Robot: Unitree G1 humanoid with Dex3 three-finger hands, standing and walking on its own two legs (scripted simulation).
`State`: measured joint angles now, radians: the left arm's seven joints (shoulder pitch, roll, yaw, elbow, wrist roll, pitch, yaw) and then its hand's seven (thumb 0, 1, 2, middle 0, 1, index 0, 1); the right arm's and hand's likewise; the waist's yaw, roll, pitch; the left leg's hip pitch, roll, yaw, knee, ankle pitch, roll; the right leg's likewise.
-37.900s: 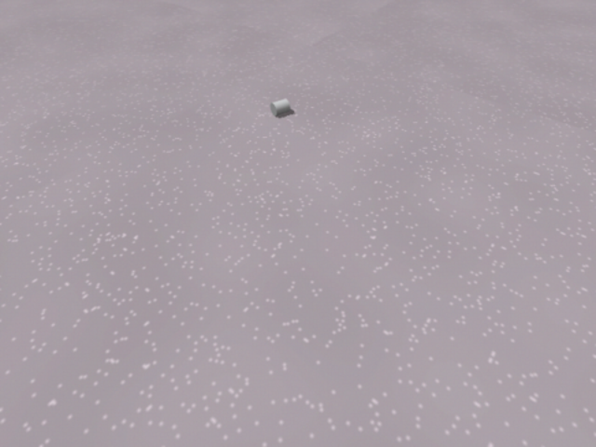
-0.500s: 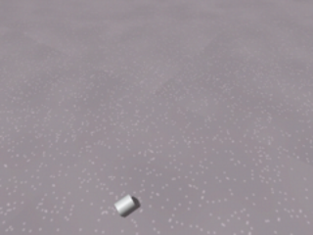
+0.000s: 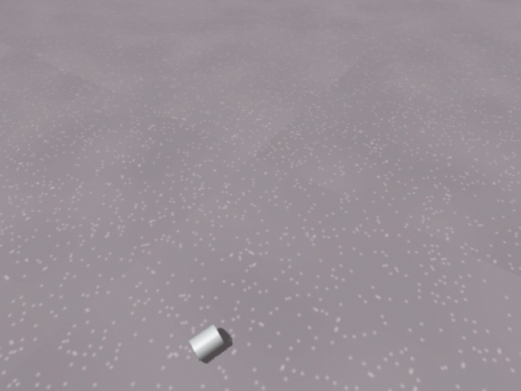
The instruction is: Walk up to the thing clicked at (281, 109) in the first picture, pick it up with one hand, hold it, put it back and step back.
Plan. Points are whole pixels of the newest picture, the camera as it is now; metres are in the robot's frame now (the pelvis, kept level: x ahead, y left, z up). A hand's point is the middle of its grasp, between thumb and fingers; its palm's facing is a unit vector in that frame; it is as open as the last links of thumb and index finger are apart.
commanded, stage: stand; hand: left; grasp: from above
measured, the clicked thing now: (206, 342) +0.46 +0.22 -0.74
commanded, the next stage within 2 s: step back in 0.06 s
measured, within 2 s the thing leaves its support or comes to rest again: neither
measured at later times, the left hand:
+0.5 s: hand out of the picture +0.08 +0.30 -0.18, palm faces -0.05 -0.93 -0.37, open 7.4 cm
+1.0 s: hand out of the picture -0.06 +0.27 -0.15, palm faces -0.09 -0.91 -0.41, open 7.4 cm
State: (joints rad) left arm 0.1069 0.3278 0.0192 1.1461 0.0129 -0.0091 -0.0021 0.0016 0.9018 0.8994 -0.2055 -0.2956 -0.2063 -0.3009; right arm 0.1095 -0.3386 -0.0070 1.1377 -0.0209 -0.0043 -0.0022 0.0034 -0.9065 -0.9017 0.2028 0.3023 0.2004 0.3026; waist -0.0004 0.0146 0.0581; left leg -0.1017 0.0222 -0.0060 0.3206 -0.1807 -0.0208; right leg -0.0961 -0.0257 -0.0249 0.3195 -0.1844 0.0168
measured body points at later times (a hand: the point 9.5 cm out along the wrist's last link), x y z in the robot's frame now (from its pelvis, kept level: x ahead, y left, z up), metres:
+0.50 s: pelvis -0.07 +0.04 -0.02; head +0.01 +0.07 +0.42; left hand +0.08 +0.35 -0.15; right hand -0.01 -0.28 -0.13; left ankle -0.05 +0.13 -0.75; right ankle -0.07 -0.11 -0.68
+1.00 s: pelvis -0.18 +0.02 -0.02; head -0.13 -0.01 +0.43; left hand -0.06 +0.32 -0.12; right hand -0.12 -0.31 -0.15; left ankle -0.18 +0.15 -0.67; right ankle -0.17 -0.10 -0.75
